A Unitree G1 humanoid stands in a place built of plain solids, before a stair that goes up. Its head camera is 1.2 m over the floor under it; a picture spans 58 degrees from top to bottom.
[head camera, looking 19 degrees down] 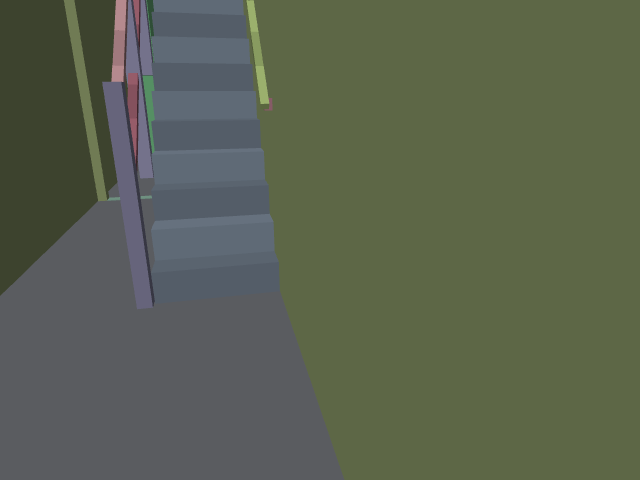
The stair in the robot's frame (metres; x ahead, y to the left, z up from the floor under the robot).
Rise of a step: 0.20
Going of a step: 0.20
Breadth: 0.75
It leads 13 degrees to the left of straight ahead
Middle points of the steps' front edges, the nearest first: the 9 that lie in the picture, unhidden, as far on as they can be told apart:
2.40 0.62 0.20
2.60 0.66 0.40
2.79 0.71 0.60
2.99 0.76 0.80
3.18 0.80 1.00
3.38 0.85 1.20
3.57 0.89 1.40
3.77 0.94 1.60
3.96 0.99 1.80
